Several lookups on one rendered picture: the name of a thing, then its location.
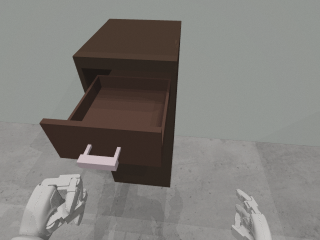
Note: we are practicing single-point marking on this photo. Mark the drawer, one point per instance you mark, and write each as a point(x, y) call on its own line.
point(116, 111)

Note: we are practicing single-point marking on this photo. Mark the robot right hand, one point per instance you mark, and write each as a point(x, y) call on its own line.
point(255, 226)

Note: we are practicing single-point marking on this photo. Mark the handle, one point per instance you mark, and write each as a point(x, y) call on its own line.
point(98, 162)

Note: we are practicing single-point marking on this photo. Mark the robot left hand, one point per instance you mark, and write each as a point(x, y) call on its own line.
point(65, 195)

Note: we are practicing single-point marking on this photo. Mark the cabinet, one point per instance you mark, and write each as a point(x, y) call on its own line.
point(136, 48)

